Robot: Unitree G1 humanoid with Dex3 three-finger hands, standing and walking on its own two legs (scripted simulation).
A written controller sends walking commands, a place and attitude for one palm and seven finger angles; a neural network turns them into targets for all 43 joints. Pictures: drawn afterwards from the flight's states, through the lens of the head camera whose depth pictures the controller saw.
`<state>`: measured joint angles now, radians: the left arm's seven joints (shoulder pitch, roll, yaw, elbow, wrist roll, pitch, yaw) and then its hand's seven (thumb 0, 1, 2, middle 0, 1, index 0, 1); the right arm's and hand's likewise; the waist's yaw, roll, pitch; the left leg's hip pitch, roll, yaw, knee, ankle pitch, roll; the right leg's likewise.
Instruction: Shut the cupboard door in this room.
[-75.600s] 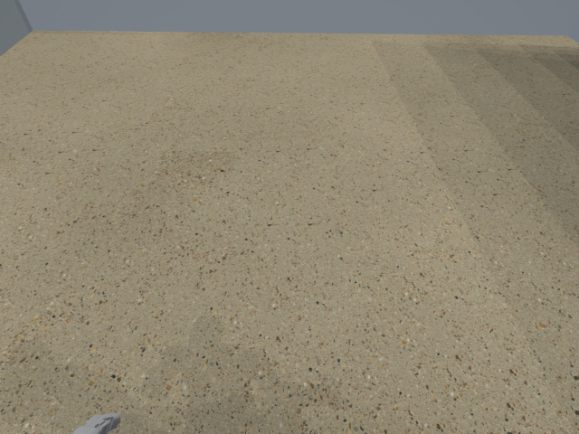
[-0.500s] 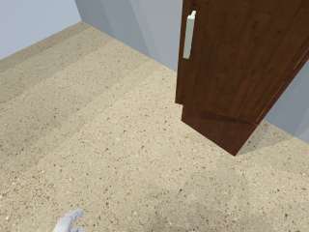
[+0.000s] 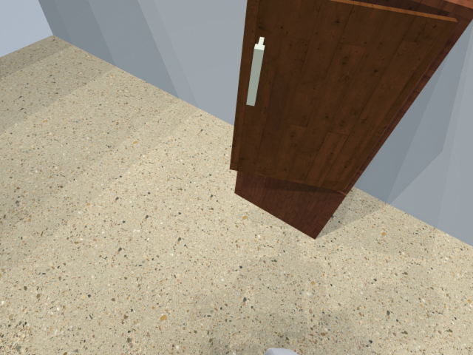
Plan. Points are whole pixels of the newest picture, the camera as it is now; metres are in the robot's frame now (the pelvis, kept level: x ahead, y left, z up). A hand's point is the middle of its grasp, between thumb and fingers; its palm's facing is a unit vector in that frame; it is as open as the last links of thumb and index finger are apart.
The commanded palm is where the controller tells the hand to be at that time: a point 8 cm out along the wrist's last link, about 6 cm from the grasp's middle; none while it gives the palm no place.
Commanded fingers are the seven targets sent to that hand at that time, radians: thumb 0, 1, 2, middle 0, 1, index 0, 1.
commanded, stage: turn to face it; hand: left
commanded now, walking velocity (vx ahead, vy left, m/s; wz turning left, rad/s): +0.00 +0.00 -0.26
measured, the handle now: (256, 72) +0.71 +0.00 +0.07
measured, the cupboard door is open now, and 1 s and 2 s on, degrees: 22 22 22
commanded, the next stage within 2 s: take the last steps up to it in 0.02 s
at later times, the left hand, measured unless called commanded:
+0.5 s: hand out of the picture +0.09 +0.14 -0.17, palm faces -0.08 -0.98 -0.18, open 7.3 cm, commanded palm none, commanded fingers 0.00 0.90 0.90 -0.20 -0.30 -0.20 -0.30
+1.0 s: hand (203, 256) +0.34 +0.09 -0.17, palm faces -0.17 -0.96 -0.24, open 7.3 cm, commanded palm none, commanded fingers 0.00 0.90 0.90 -0.20 -0.30 -0.20 -0.30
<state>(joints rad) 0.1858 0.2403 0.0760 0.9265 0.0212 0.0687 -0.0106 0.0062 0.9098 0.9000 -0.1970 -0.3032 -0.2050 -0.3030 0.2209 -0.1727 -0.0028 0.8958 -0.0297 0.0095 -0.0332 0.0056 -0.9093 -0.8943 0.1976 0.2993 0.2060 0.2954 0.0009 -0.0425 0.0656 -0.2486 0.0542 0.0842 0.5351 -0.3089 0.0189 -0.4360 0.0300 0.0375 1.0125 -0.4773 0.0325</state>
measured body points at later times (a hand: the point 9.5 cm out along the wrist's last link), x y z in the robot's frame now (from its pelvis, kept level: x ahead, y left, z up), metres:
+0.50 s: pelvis +0.06 -0.04 +0.00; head +0.07 -0.04 +0.45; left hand +0.10 +0.19 -0.15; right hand +0.05 -0.29 -0.15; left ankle +0.09 +0.09 -0.69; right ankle -0.02 -0.13 -0.74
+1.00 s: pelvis +0.22 -0.09 -0.01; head +0.23 -0.12 +0.43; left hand +0.34 +0.14 -0.15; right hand +0.13 -0.30 -0.18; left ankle +0.16 +0.08 -0.73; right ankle +0.27 -0.21 -0.74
